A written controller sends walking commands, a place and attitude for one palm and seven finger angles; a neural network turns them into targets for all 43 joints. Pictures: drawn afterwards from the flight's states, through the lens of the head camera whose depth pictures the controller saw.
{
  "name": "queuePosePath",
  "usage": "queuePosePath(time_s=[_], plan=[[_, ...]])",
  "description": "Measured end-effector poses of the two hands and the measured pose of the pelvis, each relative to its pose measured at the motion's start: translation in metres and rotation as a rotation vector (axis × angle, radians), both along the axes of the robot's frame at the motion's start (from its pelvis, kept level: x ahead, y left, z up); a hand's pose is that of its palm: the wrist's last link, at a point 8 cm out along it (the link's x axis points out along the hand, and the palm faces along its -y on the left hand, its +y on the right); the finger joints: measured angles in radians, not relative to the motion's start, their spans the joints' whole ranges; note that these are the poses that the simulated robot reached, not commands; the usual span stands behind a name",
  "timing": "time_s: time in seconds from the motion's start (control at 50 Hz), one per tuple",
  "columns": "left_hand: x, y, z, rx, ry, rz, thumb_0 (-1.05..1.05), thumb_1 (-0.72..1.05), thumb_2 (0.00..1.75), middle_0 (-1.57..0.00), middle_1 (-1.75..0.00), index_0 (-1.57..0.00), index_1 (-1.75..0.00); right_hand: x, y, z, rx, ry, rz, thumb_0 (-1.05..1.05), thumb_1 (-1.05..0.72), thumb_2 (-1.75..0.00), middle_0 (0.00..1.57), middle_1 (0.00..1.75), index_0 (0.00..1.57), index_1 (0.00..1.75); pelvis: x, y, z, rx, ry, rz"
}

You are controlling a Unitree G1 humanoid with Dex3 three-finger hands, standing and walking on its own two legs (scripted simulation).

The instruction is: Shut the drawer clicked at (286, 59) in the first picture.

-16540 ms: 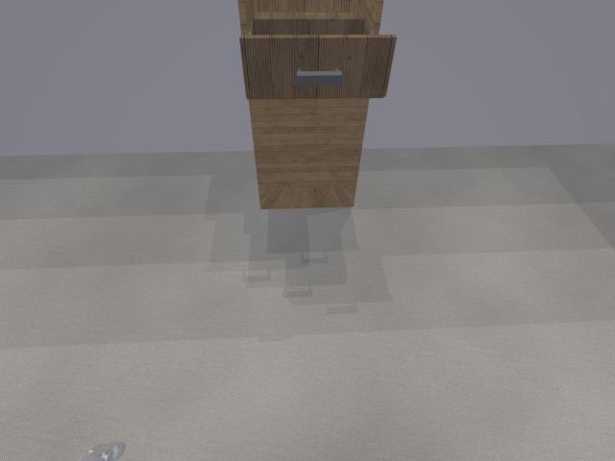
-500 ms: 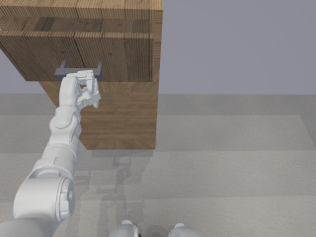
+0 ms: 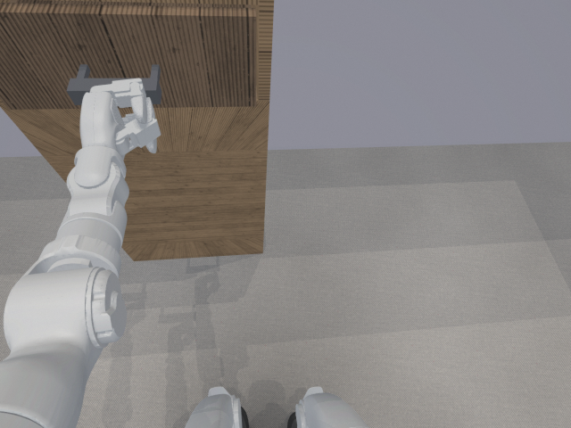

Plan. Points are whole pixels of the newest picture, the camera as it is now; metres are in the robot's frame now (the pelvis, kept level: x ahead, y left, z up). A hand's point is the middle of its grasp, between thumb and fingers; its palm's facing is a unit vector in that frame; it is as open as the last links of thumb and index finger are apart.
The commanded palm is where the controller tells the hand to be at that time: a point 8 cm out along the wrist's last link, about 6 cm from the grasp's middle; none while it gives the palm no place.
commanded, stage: push the drawer shut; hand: left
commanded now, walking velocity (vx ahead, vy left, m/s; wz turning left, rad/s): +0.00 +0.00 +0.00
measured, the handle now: (118, 81) +0.60 +0.19 +0.09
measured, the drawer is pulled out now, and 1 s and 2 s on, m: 0.02 0.00 0.00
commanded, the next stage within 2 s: pull the fist back off the drawer in 0.56 s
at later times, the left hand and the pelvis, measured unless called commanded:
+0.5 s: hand (143, 109) +0.54 +0.15 +0.09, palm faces +0.01 -1.00 -0.03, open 3.3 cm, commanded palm +0.56 +0.18 +0.09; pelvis -0.01 +0.01 -0.01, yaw +0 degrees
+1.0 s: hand (143, 109) +0.54 +0.15 +0.09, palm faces +0.02 -1.00 -0.03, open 3.3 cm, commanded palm +0.54 +0.17 +0.09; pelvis -0.02 +0.02 -0.02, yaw +0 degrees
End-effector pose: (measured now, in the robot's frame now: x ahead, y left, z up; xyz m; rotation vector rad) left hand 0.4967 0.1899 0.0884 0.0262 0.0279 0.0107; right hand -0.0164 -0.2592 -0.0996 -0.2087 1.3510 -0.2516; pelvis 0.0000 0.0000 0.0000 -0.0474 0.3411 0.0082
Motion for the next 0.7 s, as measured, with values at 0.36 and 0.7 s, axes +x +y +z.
queuePosePath(time_s=[0.36, 0.7], plan=[[0.023, 0.01, 0.0, 0.002, 0.012, 0.0, 0.01, 0.63, 0.91, -1.4, -1.6, -1.4, -1.6, -0.029, 0.011, 0.005, -0.013, 0.091, -0.02, 0.0, -0.9, -0.9, 0.2, 0.3, 0.2, 0.3, -0.001, 0.008, -0.004, -0.021, 0.039, 0.006], [0.026, 0.015, 0.002, 0.01, 0.004, 0.006, 0.04, 0.55, 0.92, -1.4, -1.6, -1.4, -1.6, -0.051, 0.017, 0.007, -0.055, 0.104, 0.011, 0.0, -0.9, -0.9, 0.2, 0.3, 0.2, 0.3, -0.019, 0.016, -0.012, -0.041, 0.067, 0.027]])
